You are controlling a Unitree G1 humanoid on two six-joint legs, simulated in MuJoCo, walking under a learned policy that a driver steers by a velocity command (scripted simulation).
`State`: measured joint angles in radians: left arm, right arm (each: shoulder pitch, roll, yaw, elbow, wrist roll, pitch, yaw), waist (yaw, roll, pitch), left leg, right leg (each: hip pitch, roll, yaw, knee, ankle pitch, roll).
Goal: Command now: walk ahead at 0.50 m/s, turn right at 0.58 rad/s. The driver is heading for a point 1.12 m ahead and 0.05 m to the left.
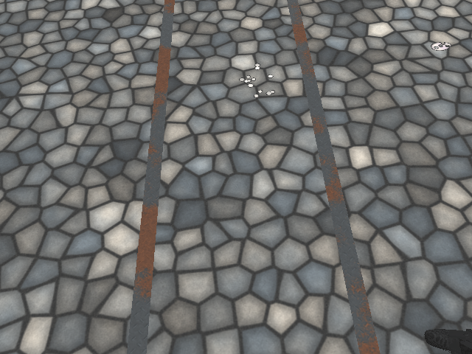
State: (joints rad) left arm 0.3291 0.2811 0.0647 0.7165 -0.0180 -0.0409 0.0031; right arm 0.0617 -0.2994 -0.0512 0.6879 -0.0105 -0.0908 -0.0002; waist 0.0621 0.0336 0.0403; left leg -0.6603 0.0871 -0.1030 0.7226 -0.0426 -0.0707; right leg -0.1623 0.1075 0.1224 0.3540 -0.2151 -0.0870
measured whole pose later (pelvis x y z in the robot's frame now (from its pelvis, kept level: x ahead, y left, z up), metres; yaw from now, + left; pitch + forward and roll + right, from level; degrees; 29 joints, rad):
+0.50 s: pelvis +0.27 +0.03 +0.00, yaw -13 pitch +2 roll +2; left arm 0.13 0.28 0.05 0.64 -0.01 -0.05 -0.02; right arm 0.37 -0.27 -0.06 0.85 0.01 -0.09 0.02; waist -0.09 -0.04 0.02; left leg -0.06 -0.03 0.06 0.26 -0.22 0.03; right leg -0.64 -0.09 0.05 0.74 -0.10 0.00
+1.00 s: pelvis +0.44 -0.06 +0.00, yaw -4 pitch +1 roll -1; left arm 0.17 0.27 0.06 0.78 0.02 -0.03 0.02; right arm 0.17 -0.30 -0.07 0.76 0.01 0.04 -0.01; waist 0.02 0.04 0.06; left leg -0.56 0.08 0.00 0.83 -0.22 -0.06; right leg -0.19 -0.01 -0.19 0.34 -0.18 -0.04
